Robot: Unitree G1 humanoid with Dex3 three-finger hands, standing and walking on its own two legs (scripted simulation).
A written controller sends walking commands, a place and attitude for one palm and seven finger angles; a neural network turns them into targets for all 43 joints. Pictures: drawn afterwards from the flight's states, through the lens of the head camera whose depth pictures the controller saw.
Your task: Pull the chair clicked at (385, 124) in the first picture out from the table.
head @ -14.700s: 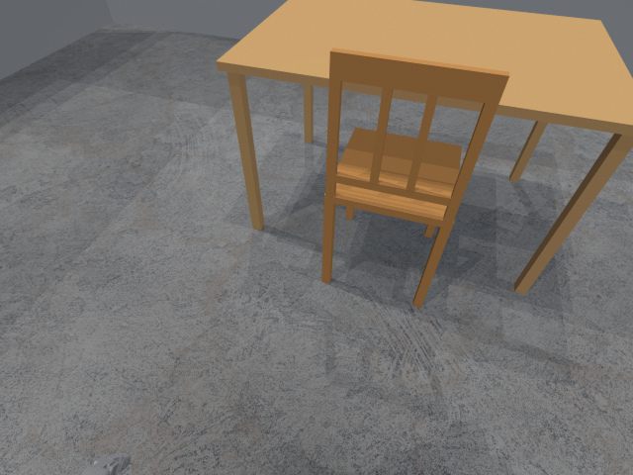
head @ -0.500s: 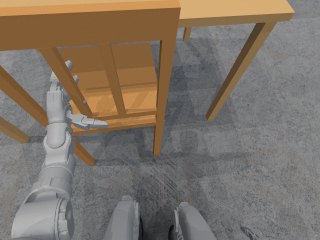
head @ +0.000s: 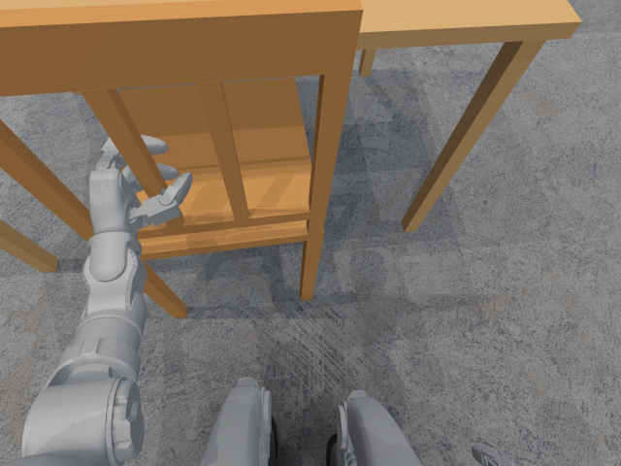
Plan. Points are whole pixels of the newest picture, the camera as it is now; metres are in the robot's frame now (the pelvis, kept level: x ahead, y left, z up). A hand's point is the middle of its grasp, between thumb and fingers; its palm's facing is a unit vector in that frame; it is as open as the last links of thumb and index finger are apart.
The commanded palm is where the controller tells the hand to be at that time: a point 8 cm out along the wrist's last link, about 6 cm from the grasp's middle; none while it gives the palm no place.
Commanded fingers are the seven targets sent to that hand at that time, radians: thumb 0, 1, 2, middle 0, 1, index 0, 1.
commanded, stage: hook a spindle and tug to test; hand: left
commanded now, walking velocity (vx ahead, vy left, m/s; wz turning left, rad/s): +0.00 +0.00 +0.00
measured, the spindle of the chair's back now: (146, 170) +0.48 +0.21 +0.03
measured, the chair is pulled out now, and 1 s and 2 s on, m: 0.00 0.06 0.21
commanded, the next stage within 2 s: step backward, pulling the chair out in 0.72 s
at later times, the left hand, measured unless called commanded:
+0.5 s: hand (169, 215) +0.41 +0.17 +0.03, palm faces +0.14 -0.99 -0.03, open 5.6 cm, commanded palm +0.38 +0.22 +0.02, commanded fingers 0.00 0.90 0.90 -0.50 -1.45 -0.50 -1.45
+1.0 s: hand (164, 226) +0.39 +0.17 +0.04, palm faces +0.16 -0.98 -0.13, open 5.8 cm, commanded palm +0.38 +0.22 +0.04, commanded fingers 0.00 0.90 0.90 -0.50 -1.45 -0.50 -1.45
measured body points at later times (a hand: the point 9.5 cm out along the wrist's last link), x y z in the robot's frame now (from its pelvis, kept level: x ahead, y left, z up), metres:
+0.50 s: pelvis +0.01 +0.00 +0.01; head +0.13 +0.01 +0.44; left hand +0.40 +0.23 +0.03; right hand +0.11 -0.26 -0.11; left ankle +0.05 +0.09 -0.62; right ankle +0.00 -0.10 -0.62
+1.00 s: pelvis +0.01 +0.01 +0.06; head +0.11 +0.00 +0.50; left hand +0.38 +0.22 +0.05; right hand +0.10 -0.24 -0.07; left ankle +0.05 +0.09 -0.62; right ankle +0.00 -0.10 -0.62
